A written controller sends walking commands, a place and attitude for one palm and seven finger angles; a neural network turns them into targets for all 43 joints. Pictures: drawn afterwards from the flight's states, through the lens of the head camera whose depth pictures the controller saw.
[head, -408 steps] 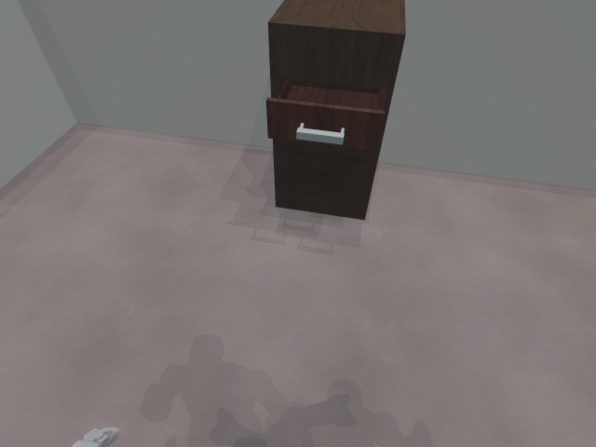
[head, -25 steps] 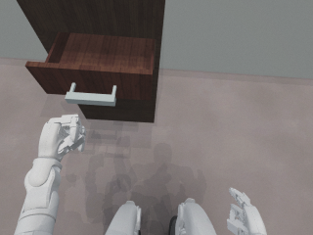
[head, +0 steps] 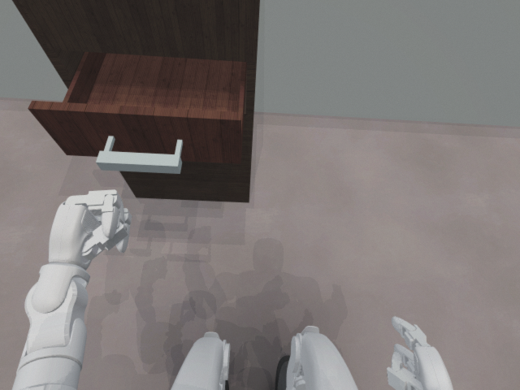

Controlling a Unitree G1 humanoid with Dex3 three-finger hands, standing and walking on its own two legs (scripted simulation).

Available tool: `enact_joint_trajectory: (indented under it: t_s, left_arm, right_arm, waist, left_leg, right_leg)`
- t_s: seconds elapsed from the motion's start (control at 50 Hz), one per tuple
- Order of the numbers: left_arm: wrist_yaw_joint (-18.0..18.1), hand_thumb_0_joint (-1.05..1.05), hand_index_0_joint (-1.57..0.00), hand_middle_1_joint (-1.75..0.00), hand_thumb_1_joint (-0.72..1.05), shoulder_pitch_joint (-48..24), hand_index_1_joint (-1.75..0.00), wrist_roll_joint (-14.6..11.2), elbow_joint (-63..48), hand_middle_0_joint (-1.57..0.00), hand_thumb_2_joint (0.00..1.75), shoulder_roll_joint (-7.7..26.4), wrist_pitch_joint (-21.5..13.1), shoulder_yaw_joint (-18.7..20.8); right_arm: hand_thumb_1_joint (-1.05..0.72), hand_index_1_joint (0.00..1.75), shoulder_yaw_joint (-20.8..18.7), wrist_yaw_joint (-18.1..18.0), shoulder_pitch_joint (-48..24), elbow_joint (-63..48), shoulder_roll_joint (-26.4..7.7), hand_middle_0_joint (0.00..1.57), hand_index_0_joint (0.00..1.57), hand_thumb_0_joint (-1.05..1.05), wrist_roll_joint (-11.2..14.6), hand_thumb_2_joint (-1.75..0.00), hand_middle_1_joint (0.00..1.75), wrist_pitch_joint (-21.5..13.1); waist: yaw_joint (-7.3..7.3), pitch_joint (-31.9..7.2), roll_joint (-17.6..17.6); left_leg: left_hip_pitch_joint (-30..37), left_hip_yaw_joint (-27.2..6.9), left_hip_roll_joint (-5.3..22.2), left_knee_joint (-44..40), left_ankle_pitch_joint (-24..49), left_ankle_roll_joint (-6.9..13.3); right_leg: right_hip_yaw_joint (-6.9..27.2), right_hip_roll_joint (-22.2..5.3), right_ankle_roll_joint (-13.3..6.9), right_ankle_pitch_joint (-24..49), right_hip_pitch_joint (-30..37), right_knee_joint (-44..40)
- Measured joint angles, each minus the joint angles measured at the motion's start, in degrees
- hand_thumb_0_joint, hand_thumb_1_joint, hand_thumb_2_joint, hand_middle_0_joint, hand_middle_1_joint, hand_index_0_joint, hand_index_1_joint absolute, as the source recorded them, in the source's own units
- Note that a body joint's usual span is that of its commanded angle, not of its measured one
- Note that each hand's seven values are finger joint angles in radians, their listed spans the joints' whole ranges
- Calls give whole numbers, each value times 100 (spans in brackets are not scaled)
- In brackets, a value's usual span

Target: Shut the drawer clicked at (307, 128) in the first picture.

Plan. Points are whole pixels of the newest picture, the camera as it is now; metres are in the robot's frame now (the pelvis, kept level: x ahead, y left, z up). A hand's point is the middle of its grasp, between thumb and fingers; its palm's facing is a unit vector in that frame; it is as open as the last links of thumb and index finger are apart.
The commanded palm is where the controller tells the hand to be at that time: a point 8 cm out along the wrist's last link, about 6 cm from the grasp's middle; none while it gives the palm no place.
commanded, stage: bring the fist close to the handle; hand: left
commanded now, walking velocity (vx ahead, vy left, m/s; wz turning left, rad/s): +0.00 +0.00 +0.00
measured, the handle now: (142, 152) +0.53 +0.26 -0.08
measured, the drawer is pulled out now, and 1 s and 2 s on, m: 0.16 0.16 0.15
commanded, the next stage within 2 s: push the drawer shut in 1.38 s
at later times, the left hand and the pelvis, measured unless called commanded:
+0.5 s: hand (139, 208) +0.39 +0.22 -0.03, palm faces +0.01 -1.00 -0.03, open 3.3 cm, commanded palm +0.37 +0.27 -0.03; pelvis -0.02 +0.00 -0.04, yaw -1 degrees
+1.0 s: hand (152, 196) +0.44 +0.22 -0.08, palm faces +0.01 -1.00 -0.04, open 3.3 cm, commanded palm +0.42 +0.25 -0.07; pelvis -0.02 +0.01 -0.08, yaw -2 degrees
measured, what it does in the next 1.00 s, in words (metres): lowers itself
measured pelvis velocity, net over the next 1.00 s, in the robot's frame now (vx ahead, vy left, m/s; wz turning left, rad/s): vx -0.02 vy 0.01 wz -0.03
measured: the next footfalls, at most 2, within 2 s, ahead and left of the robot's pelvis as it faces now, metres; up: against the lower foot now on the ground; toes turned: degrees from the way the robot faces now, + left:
none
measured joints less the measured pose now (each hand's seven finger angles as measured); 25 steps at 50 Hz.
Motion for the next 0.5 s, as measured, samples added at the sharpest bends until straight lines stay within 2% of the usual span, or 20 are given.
enact_joint_trajectory:
  t_s: [0.14, 0.28, 0.5]
  left_arm:
    - [-114, 2, -140, -160, 90, -579, -160, -19, 729, -140, 90, 106, 52, 165]
    - [-141, 2, -140, -160, 90, -1070, -160, 94, 1065, -140, 90, 167, -124, 188]
    - [-47, 2, -140, -160, 90, -1691, -160, 208, 1595, -140, 90, 363, -109, 471]
  right_arm:
    - [-91, 30, 74, -36, -50, 2, -4, 20, 20, 1, 3, -90, 30, -63]
    - [-91, 30, 56, 1, -35, 91, -43, 20, 20, 1, -64, -90, 30, -102]
    - [-91, 30, 74, 65, 39, 185, -48, 20, 20, 1, -99, -90, 30, 56]
  waist:
    - [-28, -47, -13]
    - [-89, -58, -7]
    - [-271, -78, 11]
  left_leg:
    - [-248, -15, -1, 167, -8, -9]
    - [-693, -14, 2, 522, -99, 4]
    - [-1306, 41, 16, 930, -191, 55]
  right_leg:
    - [-16, -10, -18, -2, -242, 155]
    - [-18, -24, -18, -62, -684, 478]
    - [31, -27, 14, -98, -1316, 851]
